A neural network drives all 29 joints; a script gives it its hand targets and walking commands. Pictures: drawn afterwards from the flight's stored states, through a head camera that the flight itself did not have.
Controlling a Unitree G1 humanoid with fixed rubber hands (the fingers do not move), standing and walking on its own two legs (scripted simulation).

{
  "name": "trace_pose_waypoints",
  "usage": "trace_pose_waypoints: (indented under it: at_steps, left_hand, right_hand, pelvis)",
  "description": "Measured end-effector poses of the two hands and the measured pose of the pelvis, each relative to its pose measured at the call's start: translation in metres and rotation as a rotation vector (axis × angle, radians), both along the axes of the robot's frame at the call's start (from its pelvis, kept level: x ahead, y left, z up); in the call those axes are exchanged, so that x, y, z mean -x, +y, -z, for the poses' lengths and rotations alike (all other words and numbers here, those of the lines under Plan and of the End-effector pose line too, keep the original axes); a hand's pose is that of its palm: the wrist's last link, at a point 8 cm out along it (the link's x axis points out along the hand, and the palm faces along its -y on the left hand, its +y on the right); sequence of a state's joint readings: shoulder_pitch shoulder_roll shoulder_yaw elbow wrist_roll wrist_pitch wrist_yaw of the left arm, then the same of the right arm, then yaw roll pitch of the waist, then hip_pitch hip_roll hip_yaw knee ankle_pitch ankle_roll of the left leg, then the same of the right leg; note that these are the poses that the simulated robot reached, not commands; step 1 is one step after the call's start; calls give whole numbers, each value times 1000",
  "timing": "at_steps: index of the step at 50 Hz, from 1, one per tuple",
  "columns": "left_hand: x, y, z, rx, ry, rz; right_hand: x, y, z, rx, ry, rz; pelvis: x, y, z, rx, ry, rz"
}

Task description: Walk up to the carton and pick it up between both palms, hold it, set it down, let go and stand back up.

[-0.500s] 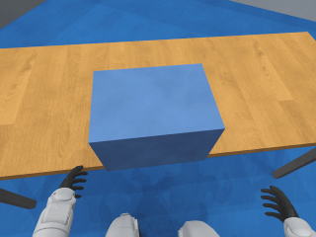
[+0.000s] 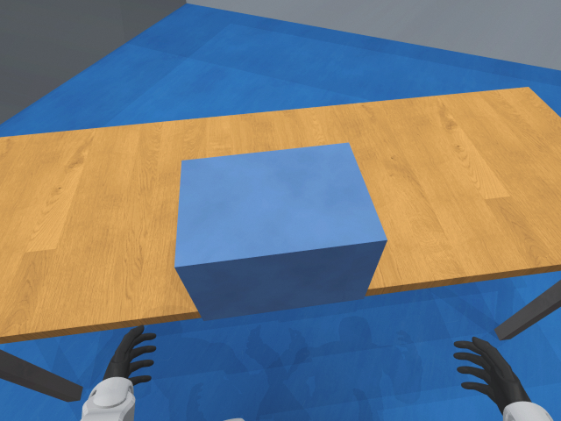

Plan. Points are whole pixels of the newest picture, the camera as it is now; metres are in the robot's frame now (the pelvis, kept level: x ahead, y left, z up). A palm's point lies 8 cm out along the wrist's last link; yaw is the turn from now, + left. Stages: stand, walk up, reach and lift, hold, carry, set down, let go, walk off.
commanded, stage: reach and lift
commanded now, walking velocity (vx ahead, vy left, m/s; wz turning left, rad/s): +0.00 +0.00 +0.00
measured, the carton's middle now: (275, 232) +0.41 +0.03 -0.03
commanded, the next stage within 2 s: none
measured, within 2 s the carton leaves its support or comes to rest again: neither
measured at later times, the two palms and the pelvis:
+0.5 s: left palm (124, 377) +0.18 +0.25 -0.04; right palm (486, 364) +0.18 -0.26 -0.03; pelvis +0.03 +0.00 +0.01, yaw -2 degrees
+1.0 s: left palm (131, 364) +0.19 +0.23 -0.01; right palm (481, 334) +0.22 -0.25 -0.01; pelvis +0.06 -0.02 +0.01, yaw +0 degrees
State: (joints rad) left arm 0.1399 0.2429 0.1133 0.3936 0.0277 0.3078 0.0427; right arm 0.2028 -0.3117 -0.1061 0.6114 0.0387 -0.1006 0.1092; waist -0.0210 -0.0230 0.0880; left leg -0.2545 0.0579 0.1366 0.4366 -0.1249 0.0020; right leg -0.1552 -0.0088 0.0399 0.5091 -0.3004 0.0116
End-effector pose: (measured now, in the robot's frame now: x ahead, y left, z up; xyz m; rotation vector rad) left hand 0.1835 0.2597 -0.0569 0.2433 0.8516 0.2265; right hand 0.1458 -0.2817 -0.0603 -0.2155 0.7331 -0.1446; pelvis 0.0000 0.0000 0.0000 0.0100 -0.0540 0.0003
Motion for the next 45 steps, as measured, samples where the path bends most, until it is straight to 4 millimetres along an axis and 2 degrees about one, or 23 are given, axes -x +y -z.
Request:
trace_pose_waypoints:
  at_steps: [6, 12, 32, 39, 45]
  left_hand:
    - [7, -8, -2, 29, -61, 2]
    - [4, -7, -10, 37, -150, 8]
    - [-9, -16, -26, 74, -364, 8]
    - [-17, -25, -34, 89, -454, 30]
    - [-16, -29, -40, 93, -521, 28]
  right_hand:
    - [1, 5, -9, 3, -55, -5]
    - [-8, 11, -20, -10, -119, -15]
    - [-54, 30, -28, -135, -273, -26]
    - [-63, 29, -31, -178, -348, -19]
    - [-67, 28, -39, -202, -416, -36]
  pelvis:
    - [2, -1, -1, -6, 2, 9]
    - [-2, -1, -3, -11, -6, 18]
    - [-39, -1, -8, -6, 4, 18]
    - [-51, -8, -7, -8, -1, 13]
    - [-56, -16, -6, -10, -1, 8]
